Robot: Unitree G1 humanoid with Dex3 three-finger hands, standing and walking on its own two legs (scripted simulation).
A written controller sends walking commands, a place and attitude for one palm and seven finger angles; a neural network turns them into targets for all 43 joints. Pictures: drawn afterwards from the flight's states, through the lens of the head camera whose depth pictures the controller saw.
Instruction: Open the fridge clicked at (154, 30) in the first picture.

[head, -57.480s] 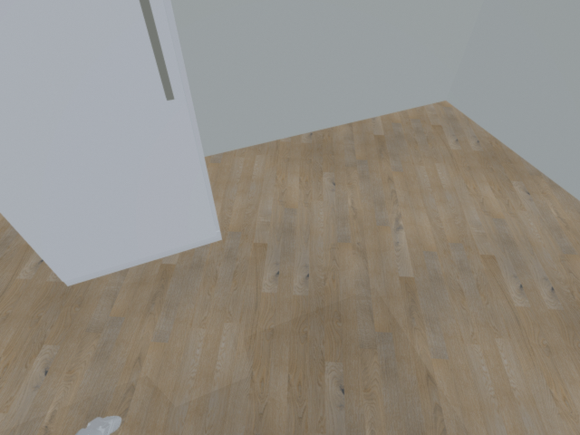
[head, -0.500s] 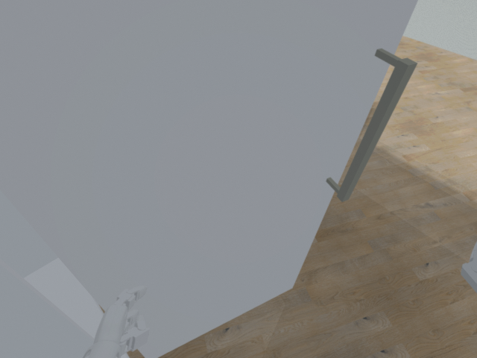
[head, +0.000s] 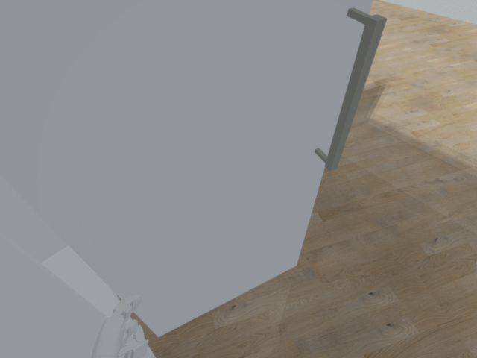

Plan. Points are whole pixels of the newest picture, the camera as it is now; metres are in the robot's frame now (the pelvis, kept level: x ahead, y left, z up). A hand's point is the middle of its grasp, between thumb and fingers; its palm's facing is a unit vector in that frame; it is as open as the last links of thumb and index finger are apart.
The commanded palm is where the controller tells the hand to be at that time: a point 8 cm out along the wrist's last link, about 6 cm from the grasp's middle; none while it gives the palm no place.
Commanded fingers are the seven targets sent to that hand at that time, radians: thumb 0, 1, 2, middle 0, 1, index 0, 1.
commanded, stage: step back with the hand held close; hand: right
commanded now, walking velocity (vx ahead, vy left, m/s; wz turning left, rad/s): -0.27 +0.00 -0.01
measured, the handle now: (341, 103) +0.53 -0.18 +0.16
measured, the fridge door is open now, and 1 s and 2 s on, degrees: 106 106 106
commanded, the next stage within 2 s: stop stepping back and stand still in 0.72 s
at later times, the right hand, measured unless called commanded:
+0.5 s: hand out of the picture +0.16 -0.25 +0.17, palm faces +0.29 +0.84 -0.47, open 7.4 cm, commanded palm +0.09 -0.30 +0.19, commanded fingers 0.00 -0.90 -0.90 0.20 0.30 0.20 0.30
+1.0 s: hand out of the picture +0.04 -0.30 +0.18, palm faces +0.39 +0.78 -0.49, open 7.4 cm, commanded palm -0.01 -0.33 +0.19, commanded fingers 0.00 -0.90 -0.90 0.20 0.30 0.20 0.30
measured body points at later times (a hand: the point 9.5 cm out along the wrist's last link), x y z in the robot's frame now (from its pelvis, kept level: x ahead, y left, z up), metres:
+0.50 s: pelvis -0.06 +0.00 +0.00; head -0.01 -0.04 +0.45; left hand +0.14 +0.22 -0.06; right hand +0.14 -0.29 +0.19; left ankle -0.08 +0.16 -0.72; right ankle +0.07 -0.04 -0.72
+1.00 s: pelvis -0.16 -0.03 -0.01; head -0.15 -0.07 +0.44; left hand -0.01 +0.20 -0.08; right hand +0.01 -0.34 +0.21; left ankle -0.16 +0.13 -0.73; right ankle -0.10 -0.10 -0.68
